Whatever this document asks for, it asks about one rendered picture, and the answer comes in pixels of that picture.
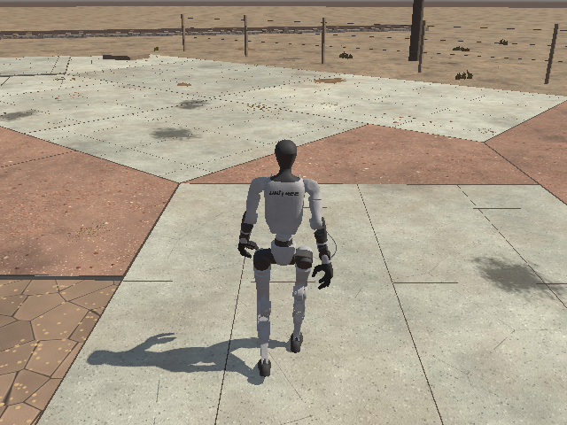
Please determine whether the right robot hand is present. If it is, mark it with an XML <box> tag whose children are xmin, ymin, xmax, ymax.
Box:
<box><xmin>312</xmin><ymin>262</ymin><xmax>333</xmax><ymax>290</ymax></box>

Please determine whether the left robot thigh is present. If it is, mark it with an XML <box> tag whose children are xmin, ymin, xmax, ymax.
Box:
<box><xmin>253</xmin><ymin>248</ymin><xmax>271</xmax><ymax>316</ymax></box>

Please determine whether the left robot hand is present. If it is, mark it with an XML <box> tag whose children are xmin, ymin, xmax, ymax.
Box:
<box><xmin>238</xmin><ymin>241</ymin><xmax>259</xmax><ymax>258</ymax></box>

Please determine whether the left robot shin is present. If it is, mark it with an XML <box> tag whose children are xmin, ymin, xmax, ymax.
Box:
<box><xmin>257</xmin><ymin>300</ymin><xmax>270</xmax><ymax>365</ymax></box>

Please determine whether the right robot upper arm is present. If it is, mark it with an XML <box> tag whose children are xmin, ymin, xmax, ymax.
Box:
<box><xmin>303</xmin><ymin>179</ymin><xmax>323</xmax><ymax>230</ymax></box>

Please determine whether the right robot forearm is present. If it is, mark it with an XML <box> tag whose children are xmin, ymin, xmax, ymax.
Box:
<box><xmin>314</xmin><ymin>217</ymin><xmax>331</xmax><ymax>264</ymax></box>

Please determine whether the left robot forearm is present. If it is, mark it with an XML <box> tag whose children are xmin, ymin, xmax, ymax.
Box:
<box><xmin>239</xmin><ymin>211</ymin><xmax>253</xmax><ymax>243</ymax></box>

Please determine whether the left robot upper arm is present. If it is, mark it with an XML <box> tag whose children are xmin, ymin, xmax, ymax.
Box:
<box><xmin>244</xmin><ymin>177</ymin><xmax>267</xmax><ymax>225</ymax></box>

